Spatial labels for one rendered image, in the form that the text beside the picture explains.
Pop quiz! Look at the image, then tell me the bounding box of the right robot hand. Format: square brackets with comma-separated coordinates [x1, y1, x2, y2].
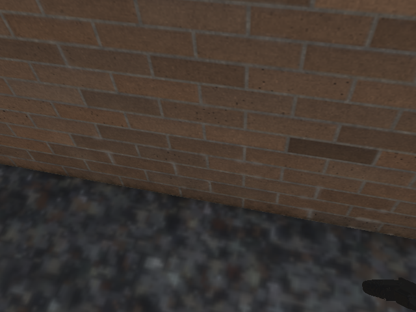
[362, 278, 416, 311]

